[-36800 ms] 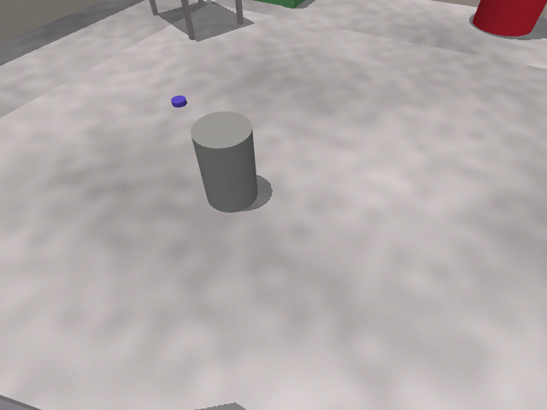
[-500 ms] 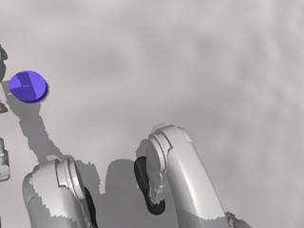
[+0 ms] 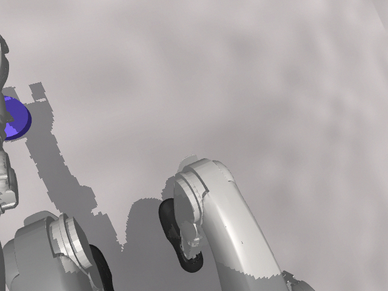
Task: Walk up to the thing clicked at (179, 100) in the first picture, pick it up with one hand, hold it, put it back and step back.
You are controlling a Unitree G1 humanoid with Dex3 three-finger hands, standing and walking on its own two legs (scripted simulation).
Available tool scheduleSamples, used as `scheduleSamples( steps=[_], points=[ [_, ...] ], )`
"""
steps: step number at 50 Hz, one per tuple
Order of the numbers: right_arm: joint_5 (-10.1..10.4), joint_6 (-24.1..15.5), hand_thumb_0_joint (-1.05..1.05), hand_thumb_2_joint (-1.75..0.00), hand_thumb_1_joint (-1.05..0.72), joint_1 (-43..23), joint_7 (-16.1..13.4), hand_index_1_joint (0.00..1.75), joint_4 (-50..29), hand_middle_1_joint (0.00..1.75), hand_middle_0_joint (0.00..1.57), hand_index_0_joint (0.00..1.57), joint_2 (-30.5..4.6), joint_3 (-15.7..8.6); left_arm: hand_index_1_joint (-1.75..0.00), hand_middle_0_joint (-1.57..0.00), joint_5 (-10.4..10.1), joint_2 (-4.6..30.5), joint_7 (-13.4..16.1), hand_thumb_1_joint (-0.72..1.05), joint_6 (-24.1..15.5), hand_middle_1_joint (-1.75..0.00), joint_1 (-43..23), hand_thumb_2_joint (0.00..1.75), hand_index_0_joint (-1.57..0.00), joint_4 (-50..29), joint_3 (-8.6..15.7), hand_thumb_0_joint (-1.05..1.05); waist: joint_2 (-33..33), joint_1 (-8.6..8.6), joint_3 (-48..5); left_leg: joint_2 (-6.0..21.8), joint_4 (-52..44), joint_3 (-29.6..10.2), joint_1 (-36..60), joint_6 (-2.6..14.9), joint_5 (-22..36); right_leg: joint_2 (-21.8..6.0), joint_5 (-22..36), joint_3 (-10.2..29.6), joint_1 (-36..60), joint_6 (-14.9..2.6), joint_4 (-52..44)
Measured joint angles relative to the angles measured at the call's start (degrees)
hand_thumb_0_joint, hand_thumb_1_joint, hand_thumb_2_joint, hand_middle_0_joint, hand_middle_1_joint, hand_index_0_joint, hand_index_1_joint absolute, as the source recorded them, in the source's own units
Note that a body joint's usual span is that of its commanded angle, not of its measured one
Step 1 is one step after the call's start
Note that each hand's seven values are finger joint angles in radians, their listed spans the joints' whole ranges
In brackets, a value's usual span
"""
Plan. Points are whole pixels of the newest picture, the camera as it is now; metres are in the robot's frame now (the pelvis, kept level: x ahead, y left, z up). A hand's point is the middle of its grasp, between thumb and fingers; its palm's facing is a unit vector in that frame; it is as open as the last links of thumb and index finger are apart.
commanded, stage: approach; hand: left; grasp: from above
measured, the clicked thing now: (4, 118) +0.54 +0.23 -0.30
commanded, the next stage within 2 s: rest palm in 0.28 s
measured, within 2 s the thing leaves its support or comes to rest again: neither
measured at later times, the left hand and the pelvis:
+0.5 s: hand out of the picture +0.52 +0.24 -0.18, palm faces -0.41 -0.06 -0.91, open 13.8 cm; pelvis +0.00 +0.00 +0.01, yaw +0 degrees
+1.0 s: hand out of the picture +0.53 +0.23 -0.25, palm faces -0.44 -0.09 -0.89, open 13.7 cm; pelvis +0.00 +0.00 -0.01, yaw -3 degrees
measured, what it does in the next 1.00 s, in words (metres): stands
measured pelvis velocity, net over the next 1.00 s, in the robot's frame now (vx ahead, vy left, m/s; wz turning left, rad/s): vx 0.00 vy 0.00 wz -0.05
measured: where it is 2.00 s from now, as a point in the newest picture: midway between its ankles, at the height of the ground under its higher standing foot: (147, 272)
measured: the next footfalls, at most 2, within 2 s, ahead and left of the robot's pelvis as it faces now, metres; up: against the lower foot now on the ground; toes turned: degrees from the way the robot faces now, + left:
none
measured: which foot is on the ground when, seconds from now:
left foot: down 0.00-1.00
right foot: down 0.00-1.00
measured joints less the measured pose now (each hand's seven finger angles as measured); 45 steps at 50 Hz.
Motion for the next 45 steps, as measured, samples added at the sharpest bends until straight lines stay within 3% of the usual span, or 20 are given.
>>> scheduleSamples(
  steps=[3,6,13,18,21,25,34,45],
  points=[
    [0.43,0.33,0.00,-0.89,-0.92,0.36,0.24,0.30,-0.96,0.30,0.21,0.20,-0.52,0.60,-1.08,-0.08,-0.03,1.08,0.33,-0.51,2.16,-1.10,-1.10,1.00,-0.10,0.84,1.66,0.00,0.89,-1.00,0.37,0.30,0.03,-0.05,-0.30,0.14,-0.16,0.30,0.16,-0.03,-0.43,0.11,-0.15],
    [0.95,0.93,0.00,-0.89,-0.92,0.90,0.32,0.30,-1.91,0.30,0.21,0.20,-0.92,0.92,-1.08,-0.08,-1.40,2.10,-0.80,-0.51,4.03,-1.10,-0.26,1.00,-0.09,0.87,2.92,0.00,1.75,-1.28,1.01,0.59,-0.08,0.01,-0.08,0.31,-0.40,0.59,0.18,0.04,-0.40,0.27,-0.37],
    [1.27,1.98,0.00,-0.89,-0.92,1.54,-0.15,0.30,-2.88,0.30,0.21,0.21,-0.90,1.05,-1.08,-0.07,-5.82,3.86,-6.67,-0.52,3.24,-1.09,5.83,0.99,-0.09,-3.42,4.76,0.00,1.37,0.61,3.30,0.57,-0.50,-0.11,0.77,0.29,-0.10,0.62,0.43,-0.06,0.56,0.26,-0.87],
    [0.90,2.17,0.00,-0.89,-0.92,1.92,-0.67,0.30,-1.44,0.30,0.21,0.21,-0.54,-0.09,-1.08,-0.08,-6.10,2.90,-8.99,-0.52,-0.52,-1.10,7.88,0.99,-0.09,-10.53,0.50,0.00,-0.69,3.59,3.12,0.03,-0.47,-0.26,0.71,-0.19,0.30,0.14,0.40,-0.19,0.76,-0.06,-0.64],
    [0.85,2.24,0.00,-0.90,-0.92,1.36,-0.70,0.30,-0.18,0.30,0.21,0.21,-0.51,-0.80,-1.09,-0.08,-4.91,1.39,-8.11,-0.51,-1.92,-1.11,7.12,1.00,-0.10,-11.48,-2.49,0.00,-1.19,4.45,1.37,-0.42,-0.47,-0.42,0.47,-0.32,0.14,-0.23,-0.16,-0.34,0.87,-0.14,-0.59],
    [0.76,1.65,0.00,-0.90,-0.92,-0.28,-0.70,0.30,0.04,0.30,0.21,0.21,-0.69,-1.37,-1.09,-0.09,-3.17,-0.18,-5.67,-0.51,-1.47,-1.10,5.12,1.05,-0.10,-7.46,-4.14,0.00,-0.91,3.70,-0.72,-0.71,-0.64,-0.50,0.73,-0.23,-0.43,-0.42,-0.99,-0.42,1.48,0.00,-0.83],
    [0.15,-0.53,0.00,-0.90,-0.91,-2.54,-0.16,0.30,-3.39,0.30,0.20,0.20,-1.34,1.50,-1.08,-0.09,-1.78,1.93,-1.97,-0.51,0.13,-1.07,1.94,1.06,-0.09,2.61,-1.10,0.00,-1.11,-0.16,1.56,-0.23,-0.31,-0.44,1.21,0.48,-0.40,0.08,-0.53,-0.35,1.95,0.63,-0.96],
    [-1.63,-2.64,0.00,-0.90,-0.91,0.20,0.68,0.30,-3.91,0.30,0.20,0.20,-1.39,5.48,-1.06,-0.09,-1.04,7.98,2.04,-0.49,-1.44,-1.07,1.76,1.01,-0.09,4.13,2.05,0.00,-3.51,-2.10,6.46,0.23,1.65,-1.70,0.21,0.09,-0.49,0.61,0.36,-1.42,0.81,0.46,0.18]
  ],
)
